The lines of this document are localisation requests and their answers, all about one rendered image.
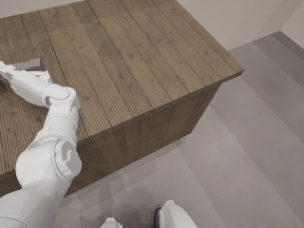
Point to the robot right thigh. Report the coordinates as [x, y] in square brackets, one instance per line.
[173, 216]

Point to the robot left shin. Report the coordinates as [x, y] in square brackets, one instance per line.
[110, 219]

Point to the left robot upper arm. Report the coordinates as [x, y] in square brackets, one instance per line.
[45, 173]

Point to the counter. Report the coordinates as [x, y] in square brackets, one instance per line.
[144, 72]

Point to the left robot forearm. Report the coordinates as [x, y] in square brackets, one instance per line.
[62, 119]

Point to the left robot hand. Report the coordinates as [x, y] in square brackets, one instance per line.
[29, 85]

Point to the tap lever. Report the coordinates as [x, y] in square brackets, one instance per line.
[32, 65]

